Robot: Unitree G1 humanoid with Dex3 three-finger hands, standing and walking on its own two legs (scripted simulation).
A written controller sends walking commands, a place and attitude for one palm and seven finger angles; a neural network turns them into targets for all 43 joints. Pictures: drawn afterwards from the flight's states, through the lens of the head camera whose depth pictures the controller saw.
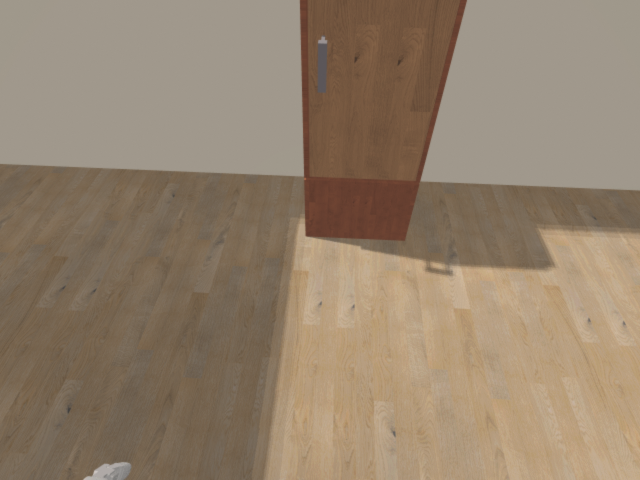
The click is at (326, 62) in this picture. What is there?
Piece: cupboard door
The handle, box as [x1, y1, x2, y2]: [318, 35, 326, 92]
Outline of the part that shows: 322,35 321,39 318,40 318,92 325,92 326,40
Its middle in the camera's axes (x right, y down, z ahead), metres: +0.00 -0.49 +1.09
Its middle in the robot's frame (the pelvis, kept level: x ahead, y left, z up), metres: +1.15 +0.06 +0.01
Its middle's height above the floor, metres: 0.78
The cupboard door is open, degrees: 0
